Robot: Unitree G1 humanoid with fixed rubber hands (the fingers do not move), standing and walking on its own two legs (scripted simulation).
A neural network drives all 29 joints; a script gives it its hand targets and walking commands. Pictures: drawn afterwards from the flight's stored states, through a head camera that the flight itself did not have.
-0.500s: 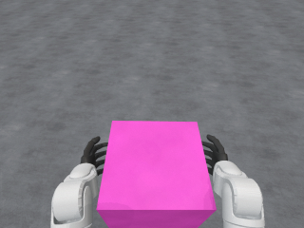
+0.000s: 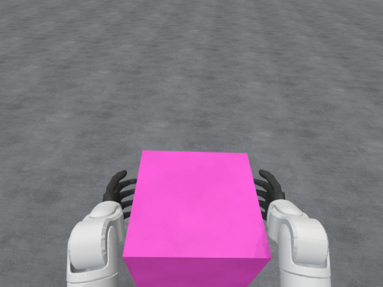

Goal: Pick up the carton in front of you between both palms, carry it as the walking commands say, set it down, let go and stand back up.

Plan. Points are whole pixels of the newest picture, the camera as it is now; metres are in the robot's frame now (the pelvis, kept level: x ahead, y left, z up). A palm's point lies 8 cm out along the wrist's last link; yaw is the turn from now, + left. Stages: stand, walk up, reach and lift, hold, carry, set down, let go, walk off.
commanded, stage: carry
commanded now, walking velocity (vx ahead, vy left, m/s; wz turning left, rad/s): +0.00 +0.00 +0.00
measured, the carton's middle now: (192, 227) +0.27 +0.00 +0.02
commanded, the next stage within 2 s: hold in 1.50 s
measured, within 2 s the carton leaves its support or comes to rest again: neither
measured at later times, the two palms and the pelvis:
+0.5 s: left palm (125, 212) +0.28 +0.14 +0.06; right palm (271, 208) +0.29 -0.16 +0.06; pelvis +0.02 -0.01 -0.01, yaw +0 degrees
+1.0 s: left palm (125, 219) +0.28 +0.14 +0.04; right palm (269, 214) +0.28 -0.16 +0.04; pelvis -0.01 -0.01 +0.00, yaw +0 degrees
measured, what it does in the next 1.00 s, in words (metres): stands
